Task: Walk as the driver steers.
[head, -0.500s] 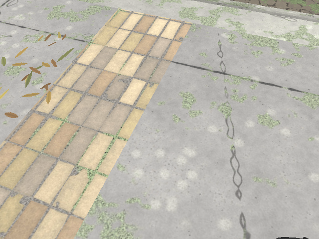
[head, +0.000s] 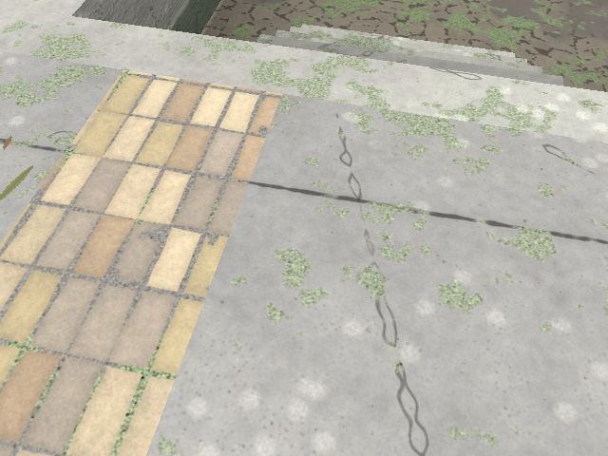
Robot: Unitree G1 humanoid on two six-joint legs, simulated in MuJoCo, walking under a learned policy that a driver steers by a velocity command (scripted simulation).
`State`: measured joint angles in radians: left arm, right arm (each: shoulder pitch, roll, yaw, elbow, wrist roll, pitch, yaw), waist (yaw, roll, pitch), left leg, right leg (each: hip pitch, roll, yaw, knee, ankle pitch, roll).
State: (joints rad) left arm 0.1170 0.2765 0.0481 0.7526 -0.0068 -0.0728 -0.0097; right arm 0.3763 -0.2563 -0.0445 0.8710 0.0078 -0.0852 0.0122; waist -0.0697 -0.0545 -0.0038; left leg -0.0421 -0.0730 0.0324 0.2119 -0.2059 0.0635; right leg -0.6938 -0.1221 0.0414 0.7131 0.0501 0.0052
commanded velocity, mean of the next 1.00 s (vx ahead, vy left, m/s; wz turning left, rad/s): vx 0.43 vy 0.00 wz -0.11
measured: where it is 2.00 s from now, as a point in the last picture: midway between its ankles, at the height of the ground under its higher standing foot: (301, 426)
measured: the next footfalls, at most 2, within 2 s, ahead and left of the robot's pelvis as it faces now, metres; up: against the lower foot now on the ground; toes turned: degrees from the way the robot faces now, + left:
right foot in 0.18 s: +0.28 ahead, -0.15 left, +0.00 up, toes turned -2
left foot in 0.72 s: +0.56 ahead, +0.10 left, +0.00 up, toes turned +0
